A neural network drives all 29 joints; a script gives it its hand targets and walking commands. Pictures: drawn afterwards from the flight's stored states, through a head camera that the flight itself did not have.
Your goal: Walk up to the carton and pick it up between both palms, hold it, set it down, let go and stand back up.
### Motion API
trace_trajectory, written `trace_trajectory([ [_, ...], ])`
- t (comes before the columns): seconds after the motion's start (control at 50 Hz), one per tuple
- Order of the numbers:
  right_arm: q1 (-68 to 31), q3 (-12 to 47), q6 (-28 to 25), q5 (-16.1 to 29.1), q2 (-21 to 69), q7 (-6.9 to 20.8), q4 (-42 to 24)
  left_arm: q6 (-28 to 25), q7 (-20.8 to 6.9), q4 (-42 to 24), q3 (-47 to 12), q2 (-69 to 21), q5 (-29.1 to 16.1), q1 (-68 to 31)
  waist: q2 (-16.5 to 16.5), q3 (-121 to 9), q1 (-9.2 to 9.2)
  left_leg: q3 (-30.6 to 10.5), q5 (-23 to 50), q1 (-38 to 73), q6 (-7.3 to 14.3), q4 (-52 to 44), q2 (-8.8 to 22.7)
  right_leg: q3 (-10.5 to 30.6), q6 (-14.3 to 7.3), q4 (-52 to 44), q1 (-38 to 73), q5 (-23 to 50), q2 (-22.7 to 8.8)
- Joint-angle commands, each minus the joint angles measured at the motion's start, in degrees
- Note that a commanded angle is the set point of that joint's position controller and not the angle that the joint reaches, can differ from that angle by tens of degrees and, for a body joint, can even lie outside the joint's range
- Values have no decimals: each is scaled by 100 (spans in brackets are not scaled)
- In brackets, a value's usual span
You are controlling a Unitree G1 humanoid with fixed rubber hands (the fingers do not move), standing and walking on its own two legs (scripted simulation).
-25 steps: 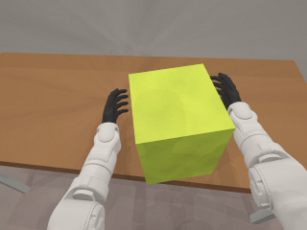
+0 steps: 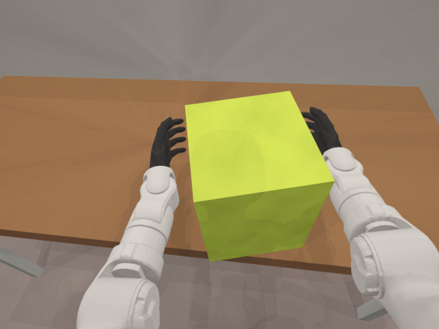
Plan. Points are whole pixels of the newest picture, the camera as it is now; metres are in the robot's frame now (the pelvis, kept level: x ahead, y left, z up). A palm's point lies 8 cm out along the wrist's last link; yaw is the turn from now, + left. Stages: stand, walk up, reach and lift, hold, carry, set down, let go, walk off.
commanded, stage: reach and lift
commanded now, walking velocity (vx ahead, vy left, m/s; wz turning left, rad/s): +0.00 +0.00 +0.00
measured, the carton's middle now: (247, 181) +0.41 +0.03 +0.02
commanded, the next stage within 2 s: none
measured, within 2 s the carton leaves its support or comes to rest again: leaves its support in 1.00 s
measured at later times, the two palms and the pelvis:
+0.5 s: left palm (160, 162) +0.38 +0.19 +0.09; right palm (322, 149) +0.45 -0.10 +0.09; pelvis -0.01 +0.00 +0.00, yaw +0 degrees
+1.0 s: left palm (161, 163) +0.38 +0.18 +0.09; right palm (323, 151) +0.45 -0.10 +0.09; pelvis -0.01 +0.00 +0.00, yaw +0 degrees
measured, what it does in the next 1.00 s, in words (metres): stands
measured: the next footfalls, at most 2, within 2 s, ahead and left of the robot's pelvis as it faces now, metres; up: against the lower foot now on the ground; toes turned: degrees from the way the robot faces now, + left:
none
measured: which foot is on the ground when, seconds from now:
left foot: down 0.00-1.00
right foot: down 0.00-1.00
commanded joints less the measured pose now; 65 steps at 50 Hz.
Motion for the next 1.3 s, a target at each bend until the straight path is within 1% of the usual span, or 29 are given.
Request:
trace_trajectory([
  [0.0, -3052, -381, -342, -741, 2281, 267, -1116, -219, -453, -309, 583, -1789, 807, -2599, -798, -3292, -52, 589, 2529, 709, 23, 23, -77, -153, 307, -337, 2313, 2757, 20],
  [0.04, -2970, -576, -394, -1449, 3586, 509, -1041, -202, -787, -259, 665, -2687, 1262, -2698, -834, -3157, -20, 669, 2413, 654, 72, -106, -122, -120, 343, -341, 2602, 2992, -77],
  [0.1, -2667, -833, -555, -2001, 3916, 566, -1067, -198, -962, -118, 538, -2837, 1491, -2416, -804, -3141, -161, 741, 2413, 560, 85, -238, -157, -203, 408, -244, 3097, 3666, -153],
  [0.12, -2635, -923, -579, -2114, 3981, 606, -1000, -161, -989, -19, 575, -2835, 1538, -2423, -766, -3100, -133, 745, 2360, 534, 68, -286, -137, -213, 410, -225, 3217, 3792, -158],
  [0.16, -2389, -993, -502, -2163, 3976, 642, -825, -51, -1009, 112, 677, -2783, 1621, -2333, -709, -2650, -148, 788, 2214, 582, 83, -393, -141, -265, 409, -241, 3311, 3590, -153],
  [0.18, -2516, -872, -547, -2175, 4024, 656, -1002, -76, -1024, 65, 712, -2787, 1609, -2236, -822, -2846, 6, 818, 2170, 428, 142, -383, -154, -209, 449, -208, 3415, 3744, -174],
  [0.24, -2449, -928, -532, -2172, 4110, 649, -885, -34, -987, -19, 604, -2846, 1599, -2283, -752, -2840, -95, 746, 2250, 586, 118, -386, -129, -236, 414, -222, 3422, 3685, -128],
  [0.26, -2492, -977, -512, -2149, 4082, 680, -882, -10, -983, 33, 675, -2781, 1624, -2285, -751, -2676, -24, 786, 2173, 516, 138, -404, -124, -215, 414, -231, 3371, 3557, -122],
  [0.34, -2457, -1101, -458, -2192, 4043, 690, -907, 7, -966, -77, 592, -2794, 1546, -2401, -796, -2760, -136, 801, 2035, 590, 142, -409, -118, -256, 394, -289, 3240, 3332, -116],
  [0.4, -2451, -1267, -362, -2284, 3943, 719, -842, 17, -926, -110, 714, -2719, 1576, -2496, -818, -2715, -104, 790, 1887, 680, 159, -437, -112, -271, 373, -392, 3175, 2851, -94],
  [0.54, -2460, -1242, -299, -2312, 4080, 748, -942, 139, -940, 3, 788, -2810, 1622, -2402, -863, -2588, -113, 787, 1917, 636, 150, -450, -111, -278, 390, -337, 3211, 3068, -102],
  [0.56, -2358, -1321, -263, -2317, 4079, 734, -778, 112, -922, -76, 747, -2734, 1608, -2575, -798, -2601, -199, 793, 1872, 587, 140, -433, -153, -273, 405, -296, 3214, 3143, -121],
  [0.58, -2470, -1291, -282, -2350, 4136, 764, -935, 80, -906, -102, 793, -2784, 1590, -2500, -804, -2746, -60, 787, 1883, 573, 154, -435, -134, -285, 412, -273, 3226, 3060, -102],
  [0.62, -2543, -1242, -326, -2297, 4095, 758, -960, 96, -873, -185, 669, -2890, 1572, -2571, -774, -2872, -127, 763, 1999, 643, 122, -415, -138, -313, 392, -304, 3155, 3095, -53],
  [0.64, -2552, -1145, -326, -2253, 4176, 734, -917, 98, -872, -97, 695, -2866, 1588, -2452, -804, -2750, -64, 760, 2089, 645, 111, -367, -139, -298, 389, -286, 3189, 3255, -75],
  [0.68, -2449, -1208, -324, -2308, 4184, 719, -923, 88, -887, -89, 656, -2922, 1575, -2477, -778, -2707, -180, 753, 2014, 680, 107, -407, -138, -320, 387, -305, 3174, 3158, -72],
  [0.74, -2453, -1067, -365, -2312, 4237, 686, -965, 15, -876, -148, 558, -2914, 1566, -2548, -791, -2984, -161, 749, 2040, 508, 122, -388, -161, -293, 423, -260, 3364, 3423, -73],
  [0.76, -2453, -1000, -405, -2274, 4314, 661, -1228, 34, -889, -255, 420, -3022, 1555, -2517, -735, -3102, -199, 718, 2263, 642, 81, -359, -159, -325, 467, -211, 3419, 3843, -67],
  [0.8, -2452, -943, -380, -2230, 4343, 646, -1035, 35, -865, -236, 449, -2981, 1577, -2540, -726, -3007, -160, 709, 2221, 592, 94, -359, -169, -311, 450, -224, 3386, 3746, -83],
  [0.84, -2538, -860, -384, -2176, 4277, 618, -1239, 70, -868, -183, 403, -2930, 1492, -2502, -871, -3043, -173, 672, 2216, 646, 97, -357, -162, -333, 459, -241, 3405, 3787, -70],
  [0.9, -2558, -750, -428, -2125, 4404, 585, -1358, -4, -888, -276, 261, -3043, 1485, -2697, -744, -3333, -232, 690, 2254, 586, 87, -344, -180, -328, 478, -172, 3531, 4044, -78],
  [0.94, -2572, -649, -450, -2047, 4427, 579, -1353, -10, -849, -329, 135, -3102, 1417, -2702, -730, -3499, -178, 655, 2387, 715, 49, -310, -148, -368, 467, -167, 3498, 4035, -50],
  [0.98, -2561, -540, -451, -2020, 4429, 549, -1435, 3, -868, -269, 84, -3119, 1362, -2656, -813, -3446, -230, 622, 2460, 789, 48, -286, -154, -367, 438, -231, 3485, 4055, -38],
  [1.0, -2518, -499, -472, -1968, 4459, 547, -1410, -16, -862, -311, 11, -3183, 1375, -2678, -695, -3446, -271, 628, 2444, 795, 44, -279, -157, -354, 440, -205, 3483, 4062, -64],
  [1.04, -2617, -413, -426, -1910, 4541, 507, -1582, -6, -879, -259, -35, -3125, 1327, -2779, -727, -3560, -213, 610, 2345, 729, 62, -295, -184, -328, 486, -175, 3607, 4178, -65],
  [1.1, -2461, -469, -274, -1872, 4460, 497, -1468, 63, -906, -146, -59, -3039, 1294, -2724, -688, -3352, -321, 609, 2133, 764, 75, -343, -174, -331, 458, -267, 3480, 3743, -94],
  [1.2, -2755, -296, -256, -1809, 4492, 499, -1678, 73, -889, -202, -202, -3045, 1220, -3065, -707, -3590, -290, 651, 1832, 712, 69, -401, -190, -359, 454, -269, 3630, 3525, -94],
  [1.26, -2764, -280, -140, -1685, 4608, 444, -1790, 129, -908, -338, -457, -3126, 994, -3264, -628, -3755, -473, 593, 1902, 893, 52, -366, -191, -356, 438, -311, 3555, 3332, -72],
  [1.28, -2871, -170, -136, -1642, 4688, 444, -1882, 128, -893, -383, -467, -3198, 998, -3272, -665, -3872, -425, 602, 1961, 925, 34, -320, -184, -355, 440, -308, 3550, 3348, -35],
])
